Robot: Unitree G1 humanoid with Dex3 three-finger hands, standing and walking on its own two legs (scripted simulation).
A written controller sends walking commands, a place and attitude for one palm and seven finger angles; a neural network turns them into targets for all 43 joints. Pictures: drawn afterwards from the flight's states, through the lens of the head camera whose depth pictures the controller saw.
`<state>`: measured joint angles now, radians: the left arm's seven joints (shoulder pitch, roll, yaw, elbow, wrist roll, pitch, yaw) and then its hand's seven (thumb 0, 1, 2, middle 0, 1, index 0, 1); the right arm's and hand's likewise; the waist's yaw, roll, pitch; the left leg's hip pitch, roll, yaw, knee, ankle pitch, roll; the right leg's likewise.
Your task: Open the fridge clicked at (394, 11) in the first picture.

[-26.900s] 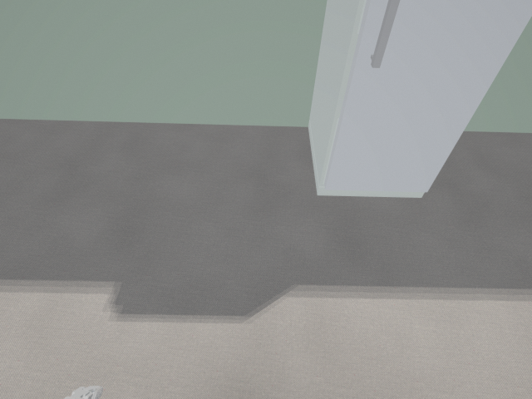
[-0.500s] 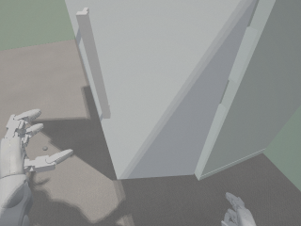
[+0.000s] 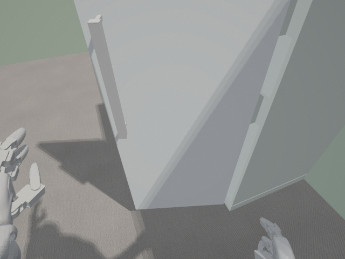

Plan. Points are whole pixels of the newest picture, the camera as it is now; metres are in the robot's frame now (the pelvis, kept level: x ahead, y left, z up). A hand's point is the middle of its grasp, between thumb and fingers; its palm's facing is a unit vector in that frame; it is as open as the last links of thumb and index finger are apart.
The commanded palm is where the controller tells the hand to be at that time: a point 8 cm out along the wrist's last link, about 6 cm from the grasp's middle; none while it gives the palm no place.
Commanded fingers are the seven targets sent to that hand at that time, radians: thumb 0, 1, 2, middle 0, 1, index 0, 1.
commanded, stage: draw the hand back to the body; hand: left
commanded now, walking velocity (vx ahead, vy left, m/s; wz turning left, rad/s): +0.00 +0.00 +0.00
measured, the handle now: (113, 86) +0.51 +0.24 +0.16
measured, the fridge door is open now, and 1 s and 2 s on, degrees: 71 71 71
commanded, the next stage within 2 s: step back with the hand held close in 0.22 s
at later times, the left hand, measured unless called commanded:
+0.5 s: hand (38, 185) +0.19 +0.28 +0.15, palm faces +0.44 -0.81 -0.38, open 7.5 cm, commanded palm +0.13 +0.31 +0.17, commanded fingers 0.00 0.90 0.90 -0.20 -0.30 -0.20 -0.30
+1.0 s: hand out of the picture +0.12 +0.30 +0.15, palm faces +0.48 -0.78 -0.39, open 7.5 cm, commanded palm +0.06 +0.34 +0.17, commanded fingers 0.00 0.90 0.90 -0.20 -0.30 -0.20 -0.30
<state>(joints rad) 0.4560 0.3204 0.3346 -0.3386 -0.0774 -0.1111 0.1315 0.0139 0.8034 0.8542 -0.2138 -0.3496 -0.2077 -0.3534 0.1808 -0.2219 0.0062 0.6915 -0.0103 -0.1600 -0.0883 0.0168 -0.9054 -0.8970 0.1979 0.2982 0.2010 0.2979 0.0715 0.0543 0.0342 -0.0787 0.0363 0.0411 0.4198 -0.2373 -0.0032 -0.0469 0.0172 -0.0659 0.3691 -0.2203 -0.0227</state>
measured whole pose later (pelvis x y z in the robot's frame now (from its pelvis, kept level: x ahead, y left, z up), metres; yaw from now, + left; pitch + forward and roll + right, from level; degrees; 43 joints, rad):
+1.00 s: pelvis -0.08 +0.04 -0.02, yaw +0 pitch -2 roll -1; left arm 0.49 0.36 0.39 -0.46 -0.02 -0.21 0.17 0.02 0.89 0.90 -0.21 -0.30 -0.21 -0.30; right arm 0.22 -0.21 0.03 0.60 0.00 -0.08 -0.09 0.02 -0.90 -0.90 0.20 0.30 0.20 0.30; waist 0.02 0.00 0.01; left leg -0.41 0.00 0.06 0.65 -0.26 0.05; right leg -0.37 -0.03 -0.04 0.59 -0.19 0.02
